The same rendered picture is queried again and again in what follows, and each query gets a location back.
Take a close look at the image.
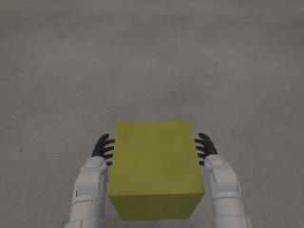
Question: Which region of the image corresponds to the left robot forearm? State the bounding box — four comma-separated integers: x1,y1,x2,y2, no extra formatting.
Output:
65,156,108,228

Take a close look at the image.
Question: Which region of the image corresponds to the right robot forearm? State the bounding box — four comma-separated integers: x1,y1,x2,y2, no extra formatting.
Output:
203,154,255,228

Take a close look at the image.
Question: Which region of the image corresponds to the right robot hand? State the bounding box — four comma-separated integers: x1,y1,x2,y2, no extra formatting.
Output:
194,133,218,166

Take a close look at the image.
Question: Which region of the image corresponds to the left robot hand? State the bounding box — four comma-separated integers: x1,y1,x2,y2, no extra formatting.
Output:
91,133,115,166

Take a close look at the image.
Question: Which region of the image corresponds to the carton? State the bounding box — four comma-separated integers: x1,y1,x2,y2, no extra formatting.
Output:
108,121,205,221

